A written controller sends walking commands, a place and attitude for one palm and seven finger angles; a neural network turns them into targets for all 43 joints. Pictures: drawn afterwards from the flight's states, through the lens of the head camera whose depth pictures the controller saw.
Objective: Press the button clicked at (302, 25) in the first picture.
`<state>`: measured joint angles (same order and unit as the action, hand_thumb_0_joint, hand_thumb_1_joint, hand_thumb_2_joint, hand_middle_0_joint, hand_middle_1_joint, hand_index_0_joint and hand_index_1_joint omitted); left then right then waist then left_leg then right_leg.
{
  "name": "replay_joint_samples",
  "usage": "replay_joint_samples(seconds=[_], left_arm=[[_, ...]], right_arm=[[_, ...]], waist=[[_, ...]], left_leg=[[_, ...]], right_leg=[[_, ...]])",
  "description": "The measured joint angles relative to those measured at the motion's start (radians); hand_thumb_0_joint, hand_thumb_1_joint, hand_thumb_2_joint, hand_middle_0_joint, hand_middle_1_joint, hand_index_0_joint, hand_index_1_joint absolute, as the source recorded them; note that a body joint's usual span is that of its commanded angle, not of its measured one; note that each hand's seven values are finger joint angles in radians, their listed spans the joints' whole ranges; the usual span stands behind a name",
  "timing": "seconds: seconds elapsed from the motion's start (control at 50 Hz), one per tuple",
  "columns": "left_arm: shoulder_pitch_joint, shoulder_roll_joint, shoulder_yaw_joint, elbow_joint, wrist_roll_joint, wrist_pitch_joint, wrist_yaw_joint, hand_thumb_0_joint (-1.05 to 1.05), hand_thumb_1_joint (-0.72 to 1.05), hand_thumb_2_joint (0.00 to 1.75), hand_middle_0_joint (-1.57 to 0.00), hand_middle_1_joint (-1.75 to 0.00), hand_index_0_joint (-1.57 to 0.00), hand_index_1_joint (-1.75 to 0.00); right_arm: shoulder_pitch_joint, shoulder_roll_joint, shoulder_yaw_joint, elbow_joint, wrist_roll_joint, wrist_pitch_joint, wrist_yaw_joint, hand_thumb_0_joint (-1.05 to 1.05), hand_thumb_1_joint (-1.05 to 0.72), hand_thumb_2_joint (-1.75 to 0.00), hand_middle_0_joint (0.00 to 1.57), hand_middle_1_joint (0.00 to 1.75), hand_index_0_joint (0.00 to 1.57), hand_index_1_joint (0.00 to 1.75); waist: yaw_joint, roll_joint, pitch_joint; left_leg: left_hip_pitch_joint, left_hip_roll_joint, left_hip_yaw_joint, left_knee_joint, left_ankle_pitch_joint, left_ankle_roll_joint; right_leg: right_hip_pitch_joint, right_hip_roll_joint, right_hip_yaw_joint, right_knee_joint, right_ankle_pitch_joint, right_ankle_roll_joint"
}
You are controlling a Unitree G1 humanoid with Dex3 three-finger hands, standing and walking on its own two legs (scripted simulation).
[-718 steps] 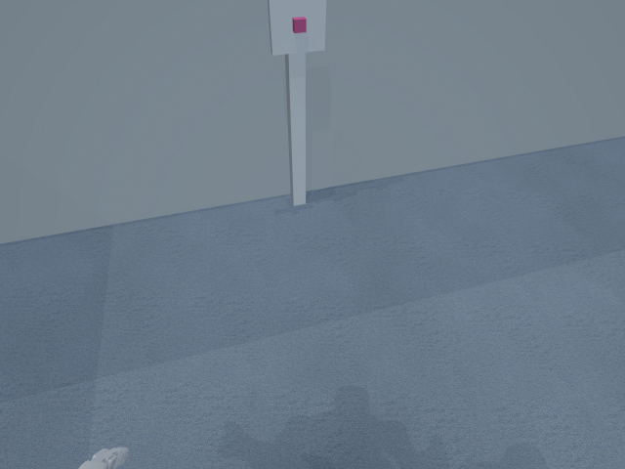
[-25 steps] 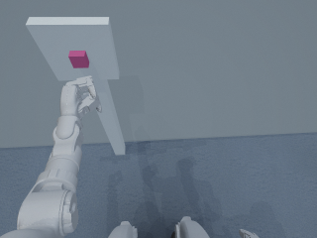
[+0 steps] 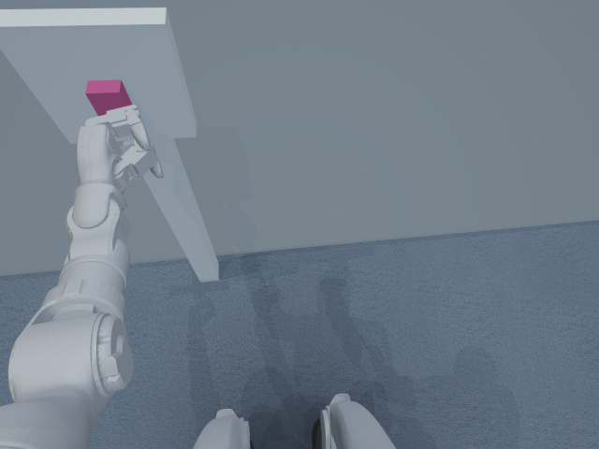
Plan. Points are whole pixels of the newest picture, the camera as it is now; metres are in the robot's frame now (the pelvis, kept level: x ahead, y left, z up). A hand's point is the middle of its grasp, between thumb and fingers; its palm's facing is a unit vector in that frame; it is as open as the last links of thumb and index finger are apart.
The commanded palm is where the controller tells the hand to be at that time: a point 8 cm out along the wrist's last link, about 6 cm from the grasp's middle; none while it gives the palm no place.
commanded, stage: press the button with the knuckle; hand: left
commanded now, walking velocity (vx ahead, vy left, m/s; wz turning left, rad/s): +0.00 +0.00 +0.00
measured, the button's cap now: (110, 96) +0.55 +0.21 +0.11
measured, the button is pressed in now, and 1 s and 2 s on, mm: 0 9 0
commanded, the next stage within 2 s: hold the button down briefly in 0.58 s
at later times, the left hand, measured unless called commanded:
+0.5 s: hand (149, 141) +0.51 +0.17 +0.06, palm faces +0.07 -1.00 -0.02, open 3.4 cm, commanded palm +0.50 +0.21 +0.07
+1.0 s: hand (149, 141) +0.51 +0.17 +0.06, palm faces +0.09 -1.00 -0.03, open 3.4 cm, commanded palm +0.50 +0.20 +0.07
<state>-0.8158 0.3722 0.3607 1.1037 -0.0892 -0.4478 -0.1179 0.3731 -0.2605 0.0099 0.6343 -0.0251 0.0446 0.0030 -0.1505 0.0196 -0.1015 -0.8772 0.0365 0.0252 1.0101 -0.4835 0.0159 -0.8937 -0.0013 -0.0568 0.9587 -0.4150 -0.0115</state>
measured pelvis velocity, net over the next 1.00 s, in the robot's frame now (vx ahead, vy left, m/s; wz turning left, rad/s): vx -0.04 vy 0.00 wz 0.02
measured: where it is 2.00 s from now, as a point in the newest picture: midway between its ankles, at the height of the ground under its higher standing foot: outside the picture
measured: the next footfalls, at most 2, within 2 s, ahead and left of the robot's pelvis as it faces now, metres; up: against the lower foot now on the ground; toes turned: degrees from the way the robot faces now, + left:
none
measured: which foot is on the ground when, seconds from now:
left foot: down 0.00-1.00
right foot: down 0.00-1.00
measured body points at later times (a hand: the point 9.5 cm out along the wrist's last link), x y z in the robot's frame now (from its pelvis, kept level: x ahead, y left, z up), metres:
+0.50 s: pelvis -0.01 +0.00 -0.01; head +0.12 +0.02 +0.42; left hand +0.50 +0.22 +0.07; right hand +0.00 -0.26 -0.12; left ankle -0.01 +0.11 -0.67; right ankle +0.02 -0.12 -0.67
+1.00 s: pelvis -0.04 +0.00 -0.02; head +0.11 +0.03 +0.41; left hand +0.50 +0.22 +0.07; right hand -0.05 -0.26 -0.12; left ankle -0.01 +0.11 -0.67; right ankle +0.02 -0.12 -0.67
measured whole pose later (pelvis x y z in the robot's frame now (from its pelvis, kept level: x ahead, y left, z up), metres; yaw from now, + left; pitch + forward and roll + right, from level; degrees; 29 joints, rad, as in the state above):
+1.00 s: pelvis -0.04 +0.00 -0.02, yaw +1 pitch +23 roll -4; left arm -1.08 0.50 0.34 1.31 -0.02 -0.43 -0.06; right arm 0.41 -0.27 0.05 0.66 -0.06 -0.01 0.01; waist -0.23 0.03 -0.09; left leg -1.06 0.03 -0.02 1.10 -0.45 0.02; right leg -1.04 -0.01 -0.10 1.01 -0.38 -0.01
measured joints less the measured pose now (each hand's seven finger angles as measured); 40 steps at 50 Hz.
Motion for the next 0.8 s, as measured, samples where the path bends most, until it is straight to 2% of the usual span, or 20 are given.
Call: replay_joint_samples(seconds=[0.1, 0.2, 0.3, 0.4, 0.6, 0.8], left_arm=[[-0.018, 0.022, 0.015, 0.014, 0.019, -0.007, -0.011, 0.02, 0.90, 0.90, -1.30, -1.50, -1.34, -1.50], [-0.029, 0.027, 0.012, 0.026, 0.015, 0.000, -0.019, 0.02, 0.90, 0.90, -1.30, -1.50, -1.39, -1.50], [-0.064, 0.030, 0.009, 0.064, 0.018, 0.003, -0.001, 0.02, 0.90, 0.90, -1.30, -1.50, -1.41, -1.50], [-0.109, 0.052, 0.010, 0.096, 0.041, 0.000, 0.016, 0.02, 0.90, 0.90, -1.30, -1.50, -1.43, -1.50], [-0.184, 0.077, -0.007, 0.152, 0.055, -0.009, 0.025, 0.02, 0.88, 0.92, -1.30, -1.50, -1.48, -1.50], [-0.244, 0.118, -0.012, 0.206, 0.071, 0.012, 0.035, 0.01, 0.85, 0.95, -1.30, -1.50, -1.51, -1.50]], right_arm=[[0.002, 0.000, 0.003, -0.005, -0.003, 0.007, 0.000, 0.00, -0.91, -0.90, 0.20, 0.30, 0.20, 0.30], [0.004, 0.003, 0.005, -0.005, -0.004, 0.012, 0.001, 0.00, -0.91, -0.90, 0.20, 0.30, 0.20, 0.30], [-0.002, 0.006, 0.012, 0.000, -0.006, 0.006, 0.002, 0.00, -0.91, -0.90, 0.20, 0.30, 0.20, 0.30], [-0.010, 0.006, 0.017, -0.001, -0.014, -0.004, 0.004, 0.00, -0.91, -0.90, 0.20, 0.30, 0.20, 0.30], [0.004, 0.000, 0.026, 0.016, -0.024, -0.014, 0.004, 0.00, -0.91, -0.89, 0.20, 0.30, 0.20, 0.30], [0.020, -0.006, 0.037, 0.018, -0.028, -0.035, -0.001, 0.00, -0.91, -0.89, 0.20, 0.30, 0.20, 0.30]], waist=[[-0.011, 0.000, 0.002], [-0.011, 0.003, 0.000], [-0.017, 0.006, -0.001], [-0.031, 0.007, 0.003], [-0.041, 0.013, 0.007], [-0.071, 0.010, 0.008]], left_leg=[[-0.014, 0.002, -0.002, 0.007, -0.002, 0.001], [-0.020, 0.002, -0.005, 0.008, -0.001, 0.001], [-0.033, -0.001, -0.012, 0.017, 0.001, 0.003], [-0.065, -0.003, -0.019, 0.037, 0.002, 0.004], [-0.120, -0.009, -0.035, 0.068, 0.007, 0.006], [-0.161, -0.009, -0.050, 0.087, 0.022, 0.005]], right_leg=[[-0.011, 0.002, -0.002, 0.002, 0.001, 0.000], [-0.014, 0.002, -0.004, -0.001, 0.004, 0.001], [-0.021, -0.001, -0.011, 0.002, 0.005, 0.003], [-0.048, -0.003, -0.018, 0.017, 0.006, 0.003], [-0.092, -0.010, -0.033, 0.039, 0.010, 0.004], [-0.122, -0.010, -0.047, 0.045, 0.027, 0.001]])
